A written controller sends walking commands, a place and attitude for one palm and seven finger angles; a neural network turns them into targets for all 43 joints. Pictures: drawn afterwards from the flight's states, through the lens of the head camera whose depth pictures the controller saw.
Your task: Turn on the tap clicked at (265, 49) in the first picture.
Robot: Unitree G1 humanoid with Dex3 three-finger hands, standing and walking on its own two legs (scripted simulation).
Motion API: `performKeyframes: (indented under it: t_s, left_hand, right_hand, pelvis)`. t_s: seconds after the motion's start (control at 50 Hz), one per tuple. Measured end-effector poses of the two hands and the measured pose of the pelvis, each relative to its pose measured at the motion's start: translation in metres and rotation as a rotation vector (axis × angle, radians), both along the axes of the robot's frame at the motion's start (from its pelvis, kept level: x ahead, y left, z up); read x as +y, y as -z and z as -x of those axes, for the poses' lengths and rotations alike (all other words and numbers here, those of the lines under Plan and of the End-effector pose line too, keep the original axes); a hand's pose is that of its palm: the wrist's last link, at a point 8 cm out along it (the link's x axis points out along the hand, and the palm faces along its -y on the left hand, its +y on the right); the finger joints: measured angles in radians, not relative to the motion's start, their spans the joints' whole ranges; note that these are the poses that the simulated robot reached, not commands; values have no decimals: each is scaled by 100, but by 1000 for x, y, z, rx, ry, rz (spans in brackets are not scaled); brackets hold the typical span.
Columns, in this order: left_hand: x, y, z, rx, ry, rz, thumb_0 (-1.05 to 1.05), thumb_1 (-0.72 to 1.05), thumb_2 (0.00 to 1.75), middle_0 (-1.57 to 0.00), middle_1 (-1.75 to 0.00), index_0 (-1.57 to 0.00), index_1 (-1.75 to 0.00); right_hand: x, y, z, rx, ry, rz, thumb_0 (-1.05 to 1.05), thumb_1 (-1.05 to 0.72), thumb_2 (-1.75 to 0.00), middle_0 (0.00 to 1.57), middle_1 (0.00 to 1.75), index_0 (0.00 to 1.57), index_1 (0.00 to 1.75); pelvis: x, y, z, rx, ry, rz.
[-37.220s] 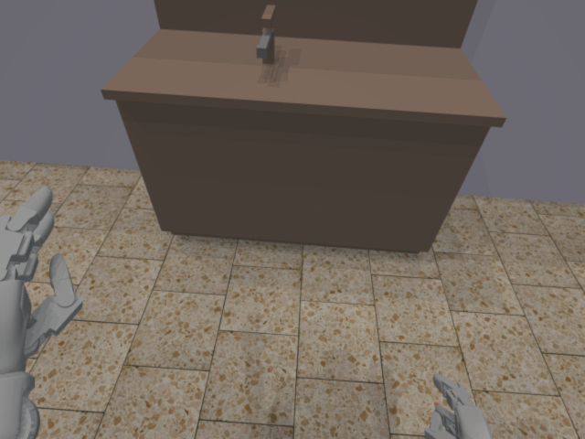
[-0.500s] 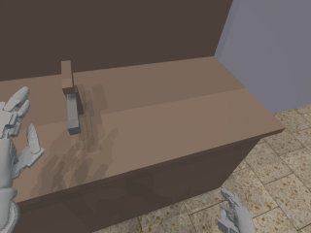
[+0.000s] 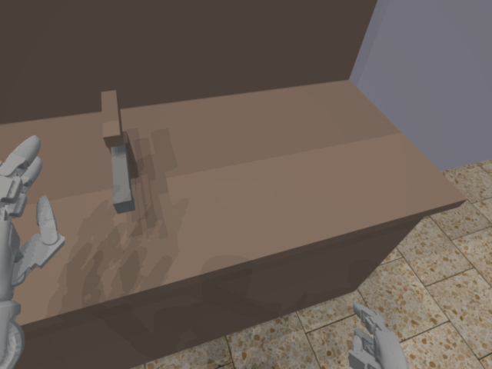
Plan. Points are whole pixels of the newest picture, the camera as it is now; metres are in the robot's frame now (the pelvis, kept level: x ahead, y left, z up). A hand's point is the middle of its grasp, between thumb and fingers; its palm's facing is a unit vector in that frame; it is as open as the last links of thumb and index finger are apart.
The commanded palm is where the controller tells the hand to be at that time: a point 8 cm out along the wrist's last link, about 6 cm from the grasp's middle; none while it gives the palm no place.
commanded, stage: look again from close up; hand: left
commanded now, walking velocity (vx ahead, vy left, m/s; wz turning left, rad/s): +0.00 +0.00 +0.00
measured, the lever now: (123, 201) +0.34 +0.24 +0.07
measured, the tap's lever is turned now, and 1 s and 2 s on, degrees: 0 0 0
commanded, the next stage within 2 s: shuffle to correct the standing spot in 0.18 s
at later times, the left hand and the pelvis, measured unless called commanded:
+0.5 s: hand (83, 242) +0.22 +0.22 +0.16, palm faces +0.38 -0.86 -0.35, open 7.4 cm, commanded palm +0.16 +0.25 +0.17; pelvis +0.00 -0.03 +0.00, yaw +0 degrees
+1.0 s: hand (156, 234) +0.24 +0.14 +0.16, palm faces +0.32 -0.87 -0.37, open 7.4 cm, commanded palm +0.18 +0.19 +0.17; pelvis +0.01 -0.09 -0.01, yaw -1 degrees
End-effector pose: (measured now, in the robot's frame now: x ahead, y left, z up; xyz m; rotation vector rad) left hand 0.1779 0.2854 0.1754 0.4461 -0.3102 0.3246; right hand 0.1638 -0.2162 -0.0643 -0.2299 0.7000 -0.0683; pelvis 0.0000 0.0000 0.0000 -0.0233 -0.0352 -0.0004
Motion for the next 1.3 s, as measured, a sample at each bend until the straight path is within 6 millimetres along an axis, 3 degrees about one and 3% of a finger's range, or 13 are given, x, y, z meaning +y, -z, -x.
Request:
performKeyframes:
  t_s: [0.46, 0.6, 0.92, 1.06, 1.18, 1.3]
  left_hand:
    - [-24, 2, 3, 21, -20, 32, 2, 89, 90, -21, -30, -21, -30]
    - [-42, 1, -3, 24, -9, 39, 2, 89, 90, -21, -30, -21, -30]
    - [-93, 2, -18, 60, 31, 22, 2, 89, 90, -21, -30, -21, -30]
    - [-104, 3, -25, 62, 34, 26, 2, 89, 90, -21, -30, -21, -30]
    - [-105, 2, -25, 75, 12, 9, 2, 89, 90, -21, -30, -21, -30]
    - [-96, -1, -13, 92, -19, -3, 2, 89, 90, -21, -30, -21, -30]
  right_hand:
    - [-27, -4, -4, -21, 9, 3, 1, -91, -90, 20, 30, 20, 30]
    - [-38, 0, -2, -5, 12, -20, 1, -91, -89, 20, 30, 20, 30]
    - [-104, 8, -4, 5, 77, 5, 1, -91, -90, 20, 30, 20, 30]
    - [-125, 11, -2, 34, 110, 27, 1, -91, -90, 20, 30, 20, 30]
    - [-124, 13, -6, 42, 106, 17, 1, -91, -90, 20, 30, 20, 30]
    - [-108, 12, -15, 23, 75, -8, 1, -91, -90, 20, 30, 20, 30]
  pelvis:
    - [-25, -2, 3, 7, 3, -13]
    - [-41, -1, 2, 13, 7, -19]
    - [-84, 6, -8, 37, 20, -17]
    - [-95, 8, -15, 41, 14, -17]
    - [-95, 5, -18, 30, 8, -18]
    - [-88, 3, -15, 20, -1, -16]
